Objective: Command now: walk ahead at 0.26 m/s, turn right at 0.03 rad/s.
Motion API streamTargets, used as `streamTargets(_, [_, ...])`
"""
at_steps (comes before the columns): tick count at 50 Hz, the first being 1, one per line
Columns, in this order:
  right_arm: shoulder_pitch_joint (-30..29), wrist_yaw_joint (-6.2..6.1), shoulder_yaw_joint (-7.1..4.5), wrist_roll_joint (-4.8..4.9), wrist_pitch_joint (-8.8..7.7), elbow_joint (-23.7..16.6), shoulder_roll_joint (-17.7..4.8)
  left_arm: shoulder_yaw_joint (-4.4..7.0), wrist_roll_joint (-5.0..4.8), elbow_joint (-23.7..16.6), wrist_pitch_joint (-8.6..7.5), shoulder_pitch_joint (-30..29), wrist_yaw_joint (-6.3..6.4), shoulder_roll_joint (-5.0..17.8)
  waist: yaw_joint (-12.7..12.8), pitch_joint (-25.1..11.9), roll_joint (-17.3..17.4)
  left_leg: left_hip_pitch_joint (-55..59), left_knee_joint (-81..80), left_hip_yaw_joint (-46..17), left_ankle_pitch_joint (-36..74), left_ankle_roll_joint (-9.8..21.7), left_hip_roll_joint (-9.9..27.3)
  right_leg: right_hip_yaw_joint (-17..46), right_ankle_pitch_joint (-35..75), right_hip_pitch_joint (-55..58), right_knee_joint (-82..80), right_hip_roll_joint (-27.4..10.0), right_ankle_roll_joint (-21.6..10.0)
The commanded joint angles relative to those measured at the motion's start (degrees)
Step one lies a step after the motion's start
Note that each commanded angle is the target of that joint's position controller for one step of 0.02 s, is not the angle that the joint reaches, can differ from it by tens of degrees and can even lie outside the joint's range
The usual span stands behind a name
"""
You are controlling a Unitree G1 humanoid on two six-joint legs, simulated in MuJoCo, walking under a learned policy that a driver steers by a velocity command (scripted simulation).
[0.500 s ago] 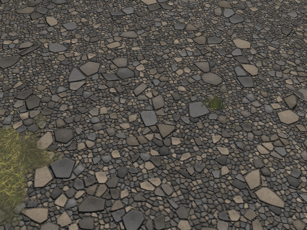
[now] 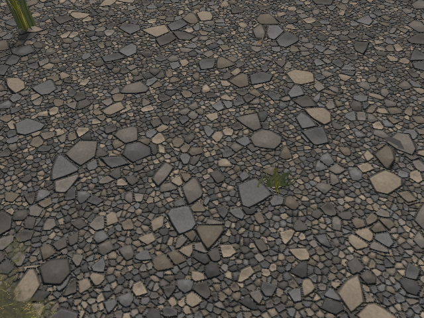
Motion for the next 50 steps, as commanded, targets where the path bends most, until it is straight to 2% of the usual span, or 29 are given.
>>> streamTargets(1, [3.9,0.05,-1.28,-1.24,0.89,-1.6,-3.5,1.18,-0.06,1.2,-0.44,5.3,0.53,4.0,0.8,-0.7,-5.1,-6.2,-0.6,-1.7,3.3,-1.6,3.6,12.0,41.9,5.0,-10.8,-16.8,-9.6])
streamTargets(2, [4.2,0.23,-1.28,-0.98,1.21,-1.5,-2.8,1.28,0.25,1.7,-0.76,6.0,0.59,4.5,0.1,-2.3,-4.8,-4.0,-2.4,-1.2,5.2,-1.9,2.9,10.3,45.5,4.1,-10.6,-16.0,-9.6])
streamTargets(4, [2.8,0.16,-1.17,-0.29,1.47,-1.6,-2.0,1.42,0.21,2.8,-1.06,6.4,0.58,5.4,-0.9,-3.7,-5.2,-1.1,-9.2,-0.4,8.7,-2.2,2.9,7.2,46.3,2.6,-10.6,-14.4,-8.7])
streamTargets(6, [-1.6,-0.18,-0.95,0.00,1.55,-2.3,-2.0,1.43,0.27,4.3,-1.03,8.3,0.67,5.8,0.5,-3.9,-6.7,1.2,-16.2,0.6,13.2,-2.0,2.6,5.7,44.3,2.0,-10.4,-13.2,-7.3])
streamTargets(10, [-6.5,-0.88,-0.88,0.44,1.96,-2.2,-3.1,1.27,0.39,7.1,-0.12,12.4,0.88,5.9,2.7,-4.1,-7.3,4.6,-23.2,0.9,16.0,-1.3,2.1,7.6,33.0,2.6,-9.2,-13.6,-6.2])
streamTargets(12, [-6.6,-1.08,-0.67,0.08,1.71,-1.4,-2.8,1.04,0.15,7.7,0.48,11.7,1.17,5.8,1.6,-2.9,-5.9,9.1,-31.0,1.2,18.5,-0.5,1.9,8.9,24.0,1.2,-6.9,-13.4,-4.7])
streamTargets(13, [-6.1,-1.22,-0.66,-0.17,1.25,-0.9,-3.6,0.95,0.05,8.0,0.68,12.2,1.36,5.4,1.1,-2.6,-4.0,12.8,-37.1,-0.3,22.8,-0.1,2.9,9.3,17.0,0.1,-5.2,-12.1,-2.8])
streamTargets(14, [-4.2,-1.54,-1.19,-0.54,0.59,-0.2,-6.8,0.66,0.33,8.2,0.72,14.8,1.52,4.3,1.7,-4.1,-0.1,18.3,-38.9,-6.3,33.2,0.5,9.1,8.5,8.0,-1.9,-2.4,-10.0,-0.4])
streamTargets(15, [-4.4,-1.59,-1.48,-0.44,0.29,-0.4,-9.9,0.35,0.29,9.5,0.90,21.4,1.61,1.7,5.3,-4.5,6.3,21.1,-37.8,-13.0,47.4,3.4,16.9,5.3,-7.5,-4.5,0.4,-5.1,1.3])
streamTargets(16, [-6.4,-1.60,-1.19,0.87,0.79,-0.6,-8.8,-0.02,-0.59,11.4,2.17,23.6,2.07,0.5,4.5,-6.4,8.5,15.6,-39.2,-14.6,42.0,7.6,19.1,3.1,-11.9,0.7,0.8,-3.7,1.7])
streamTargets(17, [-9.8,-1.62,-0.88,0.67,1.01,-1.5,-7.5,0.36,-0.50,11.0,2.98,20.8,2.37,2.3,4.8,-3.6,7.0,11.6,-41.1,-14.3,35.5,7.0,17.1,3.5,-10.3,2.3,0.8,-3.4,1.9])
streamTargets(19, [-13.2,-2.25,-1.39,0.40,1.58,-2.7,-9.1,1.07,-0.18,8.8,3.71,16.0,2.07,4.2,4.6,-2.1,6.9,9.5,-41.7,-11.1,29.6,5.3,14.3,4.3,-5.6,1.9,1.9,-3.0,1.7])
streamTargets(21, [-11.7,-3.07,-2.29,0.90,2.09,-2.6,-10.5,1.17,0.08,8.4,4.08,16.4,1.68,3.6,4.3,-2.4,5.7,10.2,-41.0,-9.2,28.7,5.7,14.2,4.4,-3.5,0.4,5.0,-2.9,1.6])
streamTargets(24, [-10.1,-3.81,-3.12,0.97,2.79,-2.7,-11.0,1.64,0.31,7.4,4.41,16.5,1.75,2.7,3.7,-4.2,5.5,10.9,-40.3,-9.9,32.4,9.0,18.3,2.6,-10.2,-2.3,13.4,-1.9,1.6])
streamTargets(26, [-11.0,-4.13,-3.20,0.41,3.12,-3.4,-10.6,2.37,0.58,6.3,5.10,15.3,1.61,2.7,3.0,-4.4,6.3,8.7,-41.1,-11.0,34.4,12.2,22.1,1.6,-21.1,-4.5,23.4,-2.2,1.1])
streamTargets(27, [-11.5,-4.16,-3.24,0.01,3.27,-3.6,-10.7,2.43,0.56,5.5,5.42,14.4,1.49,2.1,3.0,-4.0,4.9,7.6,-41.7,-10.4,33.4,12.8,22.9,1.9,-22.7,-5.4,25.5,-3.3,1.1])
streamTargets(29, [-14.8,-4.04,-3.28,-0.55,3.59,-4.2,-10.9,2.32,0.40,4.6,5.71,14.3,1.23,1.0,4.4,-3.3,4.2,4.7,-41.3,-6.7,29.6,10.4,20.8,1.6,-18.8,-3.2,21.1,-4.3,1.1])
streamTargets(31, [-18.0,-3.65,-3.46,-0.12,3.95,-4.8,-11.7,2.58,0.22,4.9,5.62,17.1,1.08,1.5,6.2,-4.3,4.9,2.5,-38.3,-2.8,27.3,7.4,18.8,0.0,-11.6,2.6,12.4,-3.1,0.8])
streamTargets(32, [-19.1,-3.30,-3.59,0.34,4.26,-5.0,-11.8,2.80,0.40,5.3,5.50,18.9,0.96,2.0,7.2,-4.2,3.7,0.1,-34.8,-0.3,23.7,5.1,17.7,-0.3,-6.3,6.1,5.7,-2.1,0.2])
streamTargets(33, [-17.1,-2.80,-3.69,0.40,4.77,-4.5,-10.9,3.38,0.97,4.7,5.13,18.7,0.70,4.2,7.0,-2.9,-2.4,-4.4,-27.2,3.2,13.6,1.5,14.7,7.0,-3.7,8.6,-3.3,-4.5,-1.0])
streamTargets(34, [-14.9,-2.35,-2.76,0.42,5.44,-6.6,-7.0,4.94,1.30,1.8,4.73,16.8,0.94,12.2,5.1,-1.6,-19.3,-16.2,-12.8,9.6,-6.1,-3.8,4.9,32.2,2.3,9.2,-13.7,-21.6,-5.4])
streamTargets(35, [-21.2,-3.05,-2.59,0.06,6.08,-9.1,-7.7,5.30,1.52,2.2,4.78,19.0,1.12,13.6,7.6,1.3,-15.8,-15.1,-5.4,1.4,-8.6,-3.5,2.1,35.5,12.0,1.4,-15.3,-24.9,-10.2])
streamTargets(36, [-20.6,-3.08,-2.63,0.73,6.29,-8.8,-7.9,5.03,1.31,2.2,4.83,17.7,1.45,11.8,5.3,2.3,-10.0,-14.3,-1.7,-1.1,-4.6,-3.2,3.2,30.4,11.0,0.6,-13.4,-21.7,-10.8])
streamTargets(37, [-19.1,-2.81,-2.72,1.15,5.98,-7.8,-8.3,4.84,0.58,1.2,4.94,14.0,1.63,10.5,3.6,3.2,-6.6,-14.1,-1.4,-2.0,0.5,-2.9,3.7,25.6,8.9,0.5,-12.6,-17.7,-9.2])
streamTargets(38, [-18.0,-2.49,-2.92,0.79,5.44,-7.0,-9.0,4.84,0.39,-0.3,5.12,10.6,1.61,10.3,2.6,1.9,-6.3,-14.4,-1.5,-2.4,3.7,-2.5,3.6,23.3,8.5,3.0,-12.1,-14.9,-7.6])
streamTargets(39, [-16.5,-2.06,-3.10,-0.02,5.15,-6.2,-9.7,4.69,0.09,-1.2,5.03,9.7,1.61,9.4,2.6,0.3,-7.0,-14.5,-0.2,-2.0,5.6,-2.5,3.3,21.8,14.4,5.6,-11.2,-13.8,-7.4])
streamTargets(40, [-15.7,-1.64,-3.21,-0.14,5.00,-6.0,-9.7,4.51,-0.29,-1.5,4.80,10.5,1.42,8.6,2.7,-2.0,-6.0,-14.1,0.6,-2.3,6.6,-2.7,3.0,21.3,18.5,8.2,-10.4,-13.5,-7.4])
streamTargets(43, [-16.7,-1.48,-3.05,0.47,4.97,-6.9,-9.0,4.92,-0.68,-1.1,4.29,13.9,1.28,9.3,3.8,-3.9,-5.0,-15.9,-0.2,-3.1,8.2,-3.6,3.0,22.2,21.7,13.7,-9.5,-13.5,-7.1])
streamTargets(50, [-18.9,-1.81,-3.07,0.61,5.02,-9.3,-10.2,5.51,-0.23,-2.1,4.72,15.9,1.52,11.2,5.5,-3.6,-7.3,-16.1,-6.2,-4.7,6.1,-4.8,2.2,28.0,15.7,14.9,-9.6,-12.8,-8.1])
